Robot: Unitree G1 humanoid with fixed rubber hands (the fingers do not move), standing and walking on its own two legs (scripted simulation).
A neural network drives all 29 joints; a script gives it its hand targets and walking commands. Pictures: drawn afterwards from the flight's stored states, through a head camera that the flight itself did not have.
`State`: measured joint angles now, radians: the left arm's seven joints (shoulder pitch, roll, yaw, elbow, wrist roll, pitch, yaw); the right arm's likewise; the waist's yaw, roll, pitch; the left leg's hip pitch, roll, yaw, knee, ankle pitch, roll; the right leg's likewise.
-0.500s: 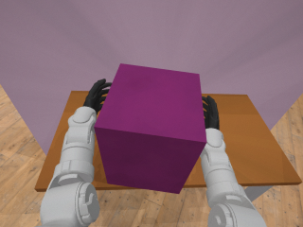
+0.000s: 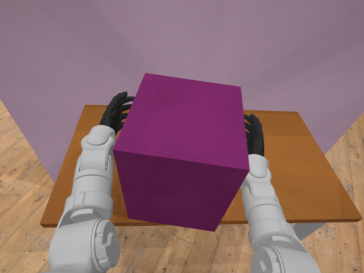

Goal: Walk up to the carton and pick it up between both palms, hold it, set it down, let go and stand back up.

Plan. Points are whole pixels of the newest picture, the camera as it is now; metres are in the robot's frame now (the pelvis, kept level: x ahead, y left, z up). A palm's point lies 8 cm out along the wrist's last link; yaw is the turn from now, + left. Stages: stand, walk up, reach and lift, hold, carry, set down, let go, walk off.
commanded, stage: reach and lift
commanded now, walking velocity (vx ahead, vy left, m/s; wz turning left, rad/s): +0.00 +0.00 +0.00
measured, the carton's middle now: (181, 156) +0.39 +0.00 +0.04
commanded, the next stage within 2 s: none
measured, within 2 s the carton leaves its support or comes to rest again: leaves its support in 0.46 s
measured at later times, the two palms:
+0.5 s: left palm (121, 131) +0.39 +0.13 +0.13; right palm (270, 153) +0.34 -0.18 +0.11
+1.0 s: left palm (112, 118) +0.38 +0.14 +0.17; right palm (274, 137) +0.34 -0.18 +0.16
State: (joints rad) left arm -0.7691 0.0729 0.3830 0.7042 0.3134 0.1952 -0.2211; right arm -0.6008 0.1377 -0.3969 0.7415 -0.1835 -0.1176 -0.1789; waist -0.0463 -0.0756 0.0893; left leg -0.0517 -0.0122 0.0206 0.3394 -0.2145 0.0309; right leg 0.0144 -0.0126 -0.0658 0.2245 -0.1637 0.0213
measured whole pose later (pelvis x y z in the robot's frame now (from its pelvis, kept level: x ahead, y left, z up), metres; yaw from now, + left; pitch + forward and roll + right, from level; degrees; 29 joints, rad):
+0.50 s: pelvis -0.01 -0.01 +0.00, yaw +0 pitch -4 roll -1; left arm -0.69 0.07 0.26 0.58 0.24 0.31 -0.12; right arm -0.55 0.03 -0.20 0.65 0.00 0.01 -0.21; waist -0.07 -0.07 0.05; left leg -0.07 0.00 0.02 0.33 -0.19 0.02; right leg -0.01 0.00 -0.07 0.23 -0.14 0.01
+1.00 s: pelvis -0.03 +0.00 +0.00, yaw +0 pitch -6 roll -1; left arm -0.79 0.07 0.28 0.58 0.26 0.44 -0.08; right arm -0.72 -0.01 -0.24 0.76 0.03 0.09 -0.16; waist -0.06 -0.09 0.03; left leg -0.04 -0.01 0.03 0.31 -0.16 0.03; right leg 0.00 -0.01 -0.06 0.25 -0.14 0.01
